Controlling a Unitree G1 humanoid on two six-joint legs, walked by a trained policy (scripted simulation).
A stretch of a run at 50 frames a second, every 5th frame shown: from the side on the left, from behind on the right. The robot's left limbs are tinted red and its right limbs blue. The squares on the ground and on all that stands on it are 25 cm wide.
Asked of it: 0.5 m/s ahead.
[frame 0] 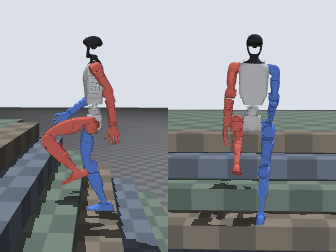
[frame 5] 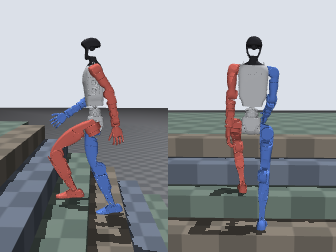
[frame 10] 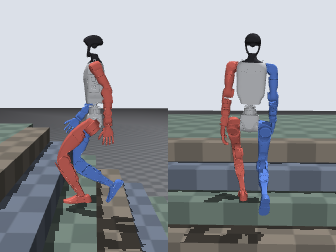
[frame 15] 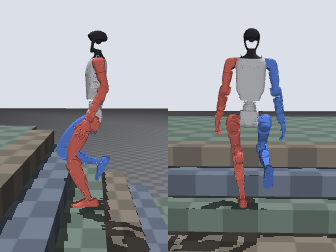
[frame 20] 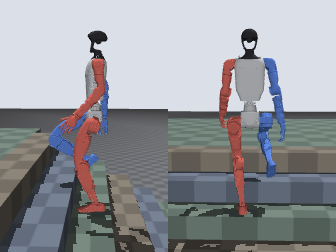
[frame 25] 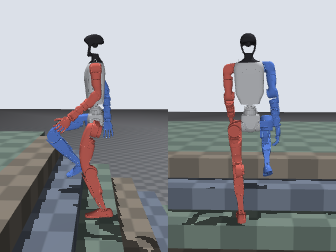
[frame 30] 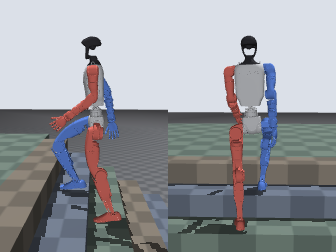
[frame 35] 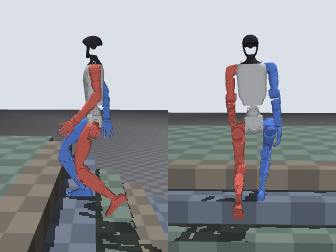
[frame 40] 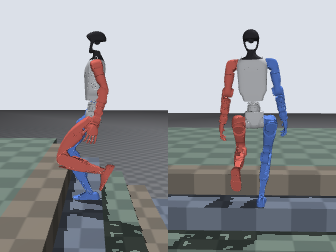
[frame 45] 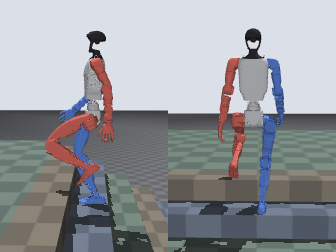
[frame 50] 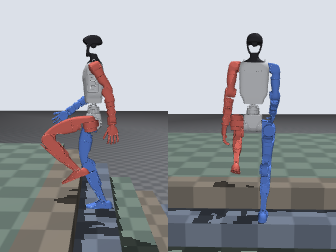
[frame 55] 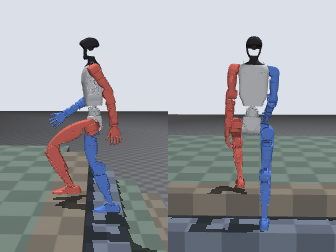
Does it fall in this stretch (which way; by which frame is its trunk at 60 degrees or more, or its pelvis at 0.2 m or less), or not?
no
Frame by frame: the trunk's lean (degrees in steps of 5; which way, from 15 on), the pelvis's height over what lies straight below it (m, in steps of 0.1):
0: 0, 0.8
5: 5, 0.8
10: 5, 0.7
15: 5, 0.7
20: 5, 0.8
25: 0, 0.8
30: 5, 0.8
35: 5, 0.7
40: 5, 0.7
45: 5, 0.8
50: 0, 0.8
55: 5, 0.8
